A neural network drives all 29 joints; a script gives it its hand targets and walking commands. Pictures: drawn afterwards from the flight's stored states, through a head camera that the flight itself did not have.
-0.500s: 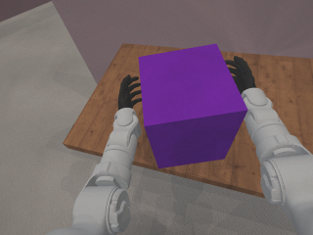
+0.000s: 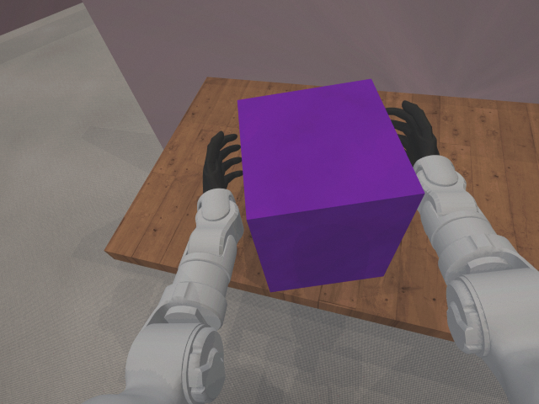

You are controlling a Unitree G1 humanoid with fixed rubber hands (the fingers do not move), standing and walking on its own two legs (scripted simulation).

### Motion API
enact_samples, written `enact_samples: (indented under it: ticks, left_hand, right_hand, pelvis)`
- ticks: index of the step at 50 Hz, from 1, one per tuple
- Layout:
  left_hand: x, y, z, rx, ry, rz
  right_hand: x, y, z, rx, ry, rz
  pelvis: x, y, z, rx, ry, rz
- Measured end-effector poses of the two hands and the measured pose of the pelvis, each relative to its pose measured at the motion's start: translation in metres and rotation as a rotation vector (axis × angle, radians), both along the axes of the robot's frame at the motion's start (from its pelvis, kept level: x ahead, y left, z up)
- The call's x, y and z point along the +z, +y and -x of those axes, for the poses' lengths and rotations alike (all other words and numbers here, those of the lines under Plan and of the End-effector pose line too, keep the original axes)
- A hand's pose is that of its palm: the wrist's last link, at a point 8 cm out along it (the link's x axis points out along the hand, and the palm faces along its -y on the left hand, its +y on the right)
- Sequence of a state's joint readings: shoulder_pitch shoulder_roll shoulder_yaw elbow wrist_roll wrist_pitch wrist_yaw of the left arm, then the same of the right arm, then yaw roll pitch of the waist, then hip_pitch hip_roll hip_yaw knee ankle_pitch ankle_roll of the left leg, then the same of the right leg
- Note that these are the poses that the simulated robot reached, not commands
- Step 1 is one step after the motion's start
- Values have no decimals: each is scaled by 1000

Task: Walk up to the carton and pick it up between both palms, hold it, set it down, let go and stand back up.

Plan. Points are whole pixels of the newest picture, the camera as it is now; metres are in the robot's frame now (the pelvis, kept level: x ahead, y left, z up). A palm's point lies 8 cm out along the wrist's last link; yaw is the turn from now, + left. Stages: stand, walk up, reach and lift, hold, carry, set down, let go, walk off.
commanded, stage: reach and lift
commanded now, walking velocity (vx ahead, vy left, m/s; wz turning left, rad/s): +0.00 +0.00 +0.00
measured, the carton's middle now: (316, 195) +0.45 +0.04 +0.02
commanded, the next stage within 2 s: none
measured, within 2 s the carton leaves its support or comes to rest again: leaves its support in 1.36 s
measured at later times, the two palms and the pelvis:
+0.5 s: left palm (217, 188) +0.40 +0.18 +0.08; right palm (415, 159) +0.49 -0.10 +0.08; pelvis +0.00 +0.00 +0.00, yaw +0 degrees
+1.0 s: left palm (215, 192) +0.40 +0.18 +0.07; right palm (415, 167) +0.47 -0.10 +0.08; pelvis +0.01 +0.01 +0.01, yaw +0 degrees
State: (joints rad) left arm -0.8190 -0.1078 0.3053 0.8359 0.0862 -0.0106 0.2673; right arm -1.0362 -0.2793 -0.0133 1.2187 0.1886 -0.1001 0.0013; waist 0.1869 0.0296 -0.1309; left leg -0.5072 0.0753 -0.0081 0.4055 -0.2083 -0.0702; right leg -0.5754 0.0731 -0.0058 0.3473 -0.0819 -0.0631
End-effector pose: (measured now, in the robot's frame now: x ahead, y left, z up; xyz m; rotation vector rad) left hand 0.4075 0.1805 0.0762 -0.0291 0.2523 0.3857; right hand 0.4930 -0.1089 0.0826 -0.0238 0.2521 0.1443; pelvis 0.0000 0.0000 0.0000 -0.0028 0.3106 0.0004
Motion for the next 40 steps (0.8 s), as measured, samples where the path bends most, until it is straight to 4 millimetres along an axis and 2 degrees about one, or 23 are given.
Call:
enact_samples:
  ticks: [24, 40]
  left_hand:
    - [-1, -1, 2, -1, -18, 2]
    - [-3, -2, 7, -24, -31, -6]
  right_hand:
    - [-2, 6, 7, 13, -7, 1]
    - [-4, 4, 19, 8, -65, 23]
  pelvis:
    - [3, 0, 1, -7, -14, -5]
    - [7, 3, -10, -5, -66, -10]
